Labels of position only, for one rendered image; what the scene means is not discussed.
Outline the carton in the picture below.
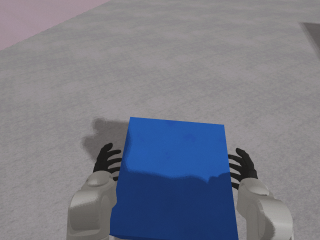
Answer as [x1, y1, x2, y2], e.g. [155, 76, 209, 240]
[109, 117, 239, 240]

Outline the left robot hand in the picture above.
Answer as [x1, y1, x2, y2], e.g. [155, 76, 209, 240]
[93, 143, 122, 181]

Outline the right robot forearm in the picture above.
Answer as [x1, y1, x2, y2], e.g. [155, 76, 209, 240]
[236, 177, 294, 240]

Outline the right robot hand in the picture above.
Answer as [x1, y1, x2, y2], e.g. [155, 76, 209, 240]
[228, 148, 258, 190]

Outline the left robot forearm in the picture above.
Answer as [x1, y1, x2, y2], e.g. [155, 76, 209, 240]
[66, 170, 117, 240]

